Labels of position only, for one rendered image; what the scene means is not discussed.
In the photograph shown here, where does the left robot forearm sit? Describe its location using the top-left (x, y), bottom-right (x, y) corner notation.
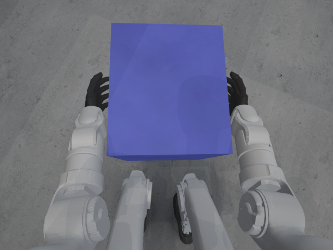
top-left (44, 106), bottom-right (107, 238)

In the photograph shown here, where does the robot right upper arm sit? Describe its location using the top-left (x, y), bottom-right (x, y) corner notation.
top-left (237, 189), bottom-right (333, 250)

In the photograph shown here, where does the robot left upper arm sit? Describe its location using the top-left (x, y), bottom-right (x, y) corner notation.
top-left (27, 194), bottom-right (110, 250)

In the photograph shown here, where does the robot right shin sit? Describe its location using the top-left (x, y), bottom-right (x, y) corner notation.
top-left (179, 173), bottom-right (208, 234)

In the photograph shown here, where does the left robot hand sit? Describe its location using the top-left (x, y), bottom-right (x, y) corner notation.
top-left (85, 72), bottom-right (109, 111)

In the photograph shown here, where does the right robot forearm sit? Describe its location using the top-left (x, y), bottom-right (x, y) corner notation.
top-left (230, 105), bottom-right (305, 219)

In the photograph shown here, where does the right robot foot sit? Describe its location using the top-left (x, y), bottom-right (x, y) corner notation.
top-left (173, 193), bottom-right (193, 244)

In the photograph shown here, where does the right robot hand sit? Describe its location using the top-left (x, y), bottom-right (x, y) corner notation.
top-left (227, 71), bottom-right (248, 116)

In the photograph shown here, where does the carton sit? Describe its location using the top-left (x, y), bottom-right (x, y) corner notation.
top-left (107, 23), bottom-right (233, 161)

